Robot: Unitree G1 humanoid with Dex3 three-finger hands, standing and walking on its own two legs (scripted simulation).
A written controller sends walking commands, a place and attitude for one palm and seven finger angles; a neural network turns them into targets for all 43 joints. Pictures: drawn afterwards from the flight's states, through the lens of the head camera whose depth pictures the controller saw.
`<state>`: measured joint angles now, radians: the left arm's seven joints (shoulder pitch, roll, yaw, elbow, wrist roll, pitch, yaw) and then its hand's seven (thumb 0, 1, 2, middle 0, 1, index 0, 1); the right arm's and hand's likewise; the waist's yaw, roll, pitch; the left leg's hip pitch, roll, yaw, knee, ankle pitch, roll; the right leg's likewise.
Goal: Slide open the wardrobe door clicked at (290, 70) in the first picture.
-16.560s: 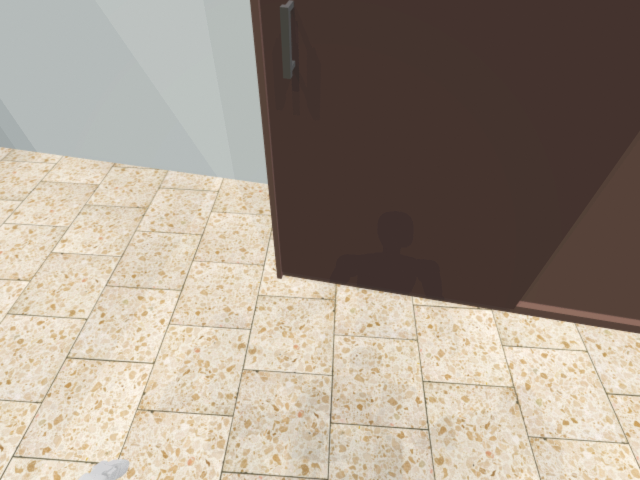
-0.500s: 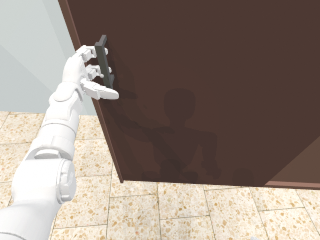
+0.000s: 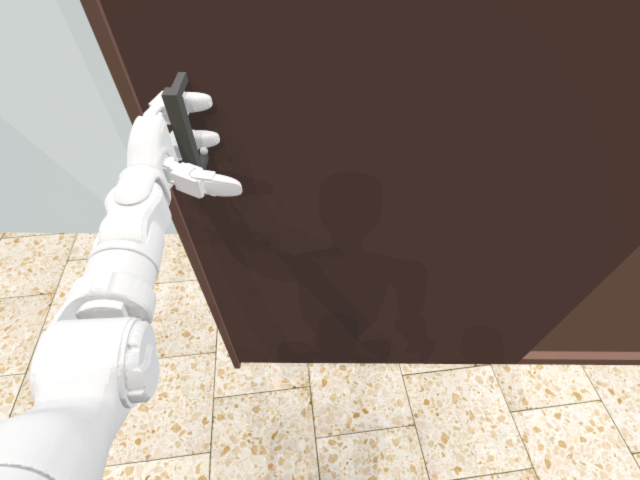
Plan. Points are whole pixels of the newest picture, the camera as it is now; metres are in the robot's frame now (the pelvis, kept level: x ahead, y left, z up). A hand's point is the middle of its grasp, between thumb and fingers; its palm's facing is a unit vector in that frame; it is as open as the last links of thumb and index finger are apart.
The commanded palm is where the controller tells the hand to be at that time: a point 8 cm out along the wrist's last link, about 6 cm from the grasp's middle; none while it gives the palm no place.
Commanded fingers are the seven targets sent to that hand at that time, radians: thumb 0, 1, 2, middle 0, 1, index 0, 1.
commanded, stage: slide the fingers in behind the handle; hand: left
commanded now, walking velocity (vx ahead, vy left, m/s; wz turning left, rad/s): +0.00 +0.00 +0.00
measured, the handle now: (189, 133) +0.53 +0.16 +0.16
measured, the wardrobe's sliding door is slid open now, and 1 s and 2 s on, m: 0.00 0.00 0.00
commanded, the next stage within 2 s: grip the handle and tug to test in 0.50 s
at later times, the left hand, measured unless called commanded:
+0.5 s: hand (202, 152) +0.48 +0.13 +0.17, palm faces -0.01 -1.00 +0.00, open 14.0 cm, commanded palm +0.45 +0.18 +0.16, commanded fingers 0.00 -0.50 0.30 -0.30 -1.20 -0.30 -1.20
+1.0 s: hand (201, 152) +0.48 +0.14 +0.17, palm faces -0.01 -1.00 -0.01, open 10.2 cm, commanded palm +0.45 +0.18 +0.16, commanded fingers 0.00 0.48 0.72 -0.41 -1.34 -0.41 -1.34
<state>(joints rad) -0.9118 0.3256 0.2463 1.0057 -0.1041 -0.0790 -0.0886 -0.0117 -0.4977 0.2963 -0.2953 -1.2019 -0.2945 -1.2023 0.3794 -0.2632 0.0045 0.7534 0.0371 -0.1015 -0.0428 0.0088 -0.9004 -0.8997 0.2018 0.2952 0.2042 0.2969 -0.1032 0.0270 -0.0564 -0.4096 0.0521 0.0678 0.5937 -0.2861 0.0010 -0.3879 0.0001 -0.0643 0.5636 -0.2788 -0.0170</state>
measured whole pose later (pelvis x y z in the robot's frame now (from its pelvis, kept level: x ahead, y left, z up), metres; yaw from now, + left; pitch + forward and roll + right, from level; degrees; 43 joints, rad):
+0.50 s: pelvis +0.00 +0.00 +0.00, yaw +0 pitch +6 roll -1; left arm -0.95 0.34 0.24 1.05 -0.11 -0.09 -0.11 -0.01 -0.50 0.30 -0.30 -1.20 -0.30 -1.20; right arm 0.33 -0.26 0.01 0.74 0.04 -0.11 -0.05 0.01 -0.90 -0.90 0.20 0.30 0.20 0.30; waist -0.10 0.02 -0.04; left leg -0.42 0.05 0.06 0.60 -0.28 0.00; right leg -0.40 0.00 -0.07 0.57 -0.28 -0.02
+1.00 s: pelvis +0.00 +0.01 +0.00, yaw +0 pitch +6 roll -1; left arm -0.92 0.32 0.24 1.01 -0.10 -0.08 -0.09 -0.01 0.05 0.53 -0.35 -1.28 -0.36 -1.28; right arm 0.35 -0.26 0.01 0.74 0.04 -0.10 -0.04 0.01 -0.90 -0.90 0.20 0.30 0.20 0.30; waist -0.10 0.02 -0.05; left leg -0.41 0.05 0.07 0.60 -0.29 0.01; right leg -0.39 0.00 -0.06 0.56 -0.28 -0.01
